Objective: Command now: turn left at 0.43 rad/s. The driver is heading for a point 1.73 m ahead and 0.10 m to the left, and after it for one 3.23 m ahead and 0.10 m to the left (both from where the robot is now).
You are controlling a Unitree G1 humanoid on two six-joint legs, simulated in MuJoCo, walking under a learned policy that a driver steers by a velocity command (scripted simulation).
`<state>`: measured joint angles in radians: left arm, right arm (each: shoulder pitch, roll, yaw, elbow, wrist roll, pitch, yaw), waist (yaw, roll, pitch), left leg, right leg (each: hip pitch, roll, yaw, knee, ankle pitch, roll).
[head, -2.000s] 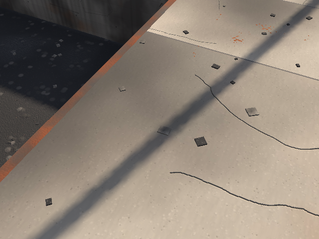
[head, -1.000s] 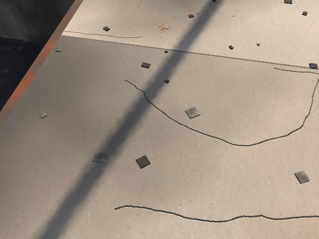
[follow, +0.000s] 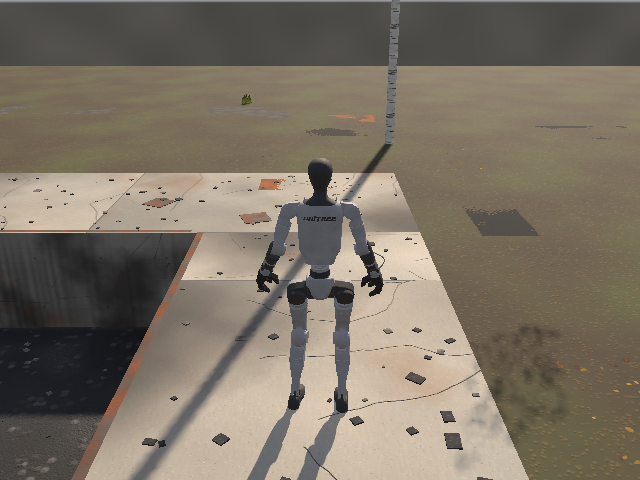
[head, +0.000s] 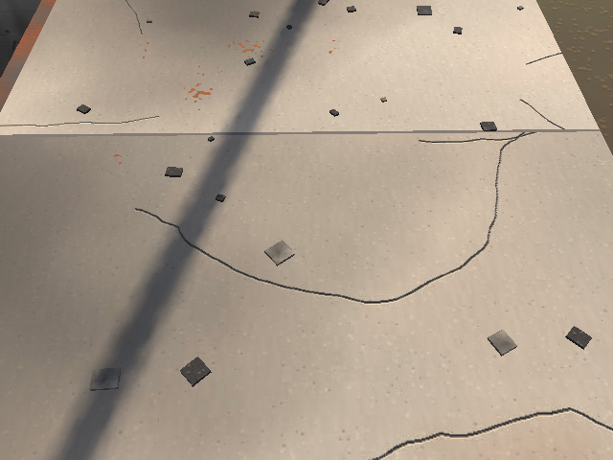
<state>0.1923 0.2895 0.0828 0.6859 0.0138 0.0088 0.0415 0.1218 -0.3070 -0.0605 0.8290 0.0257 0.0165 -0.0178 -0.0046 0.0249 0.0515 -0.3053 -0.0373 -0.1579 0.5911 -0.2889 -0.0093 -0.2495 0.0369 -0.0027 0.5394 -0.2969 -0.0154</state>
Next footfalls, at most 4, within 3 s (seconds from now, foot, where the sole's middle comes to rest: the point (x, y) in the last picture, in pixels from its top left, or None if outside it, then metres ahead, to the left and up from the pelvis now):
0.32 left None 0.01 0.15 -0.77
0.94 right None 0.32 -0.08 -0.77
1.44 left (279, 377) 0.65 0.10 -0.77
1.94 right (358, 275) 0.93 -0.10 -0.77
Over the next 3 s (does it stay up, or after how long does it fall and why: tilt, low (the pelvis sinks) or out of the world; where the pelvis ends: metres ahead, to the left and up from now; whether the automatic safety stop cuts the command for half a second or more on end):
stays up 1.30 0.09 -0.02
